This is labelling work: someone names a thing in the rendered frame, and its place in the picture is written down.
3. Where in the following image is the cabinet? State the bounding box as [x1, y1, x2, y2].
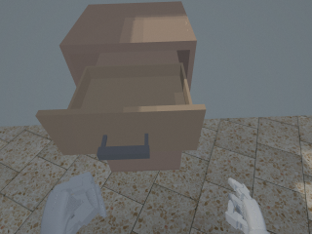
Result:
[59, 1, 197, 173]

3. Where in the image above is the handle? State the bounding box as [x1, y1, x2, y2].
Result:
[97, 133, 150, 161]

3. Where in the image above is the drawer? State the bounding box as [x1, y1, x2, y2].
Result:
[35, 62, 207, 155]

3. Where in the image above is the right robot hand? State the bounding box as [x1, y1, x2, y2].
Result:
[225, 177, 267, 234]

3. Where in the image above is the left robot hand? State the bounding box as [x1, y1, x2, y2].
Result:
[40, 172, 107, 234]

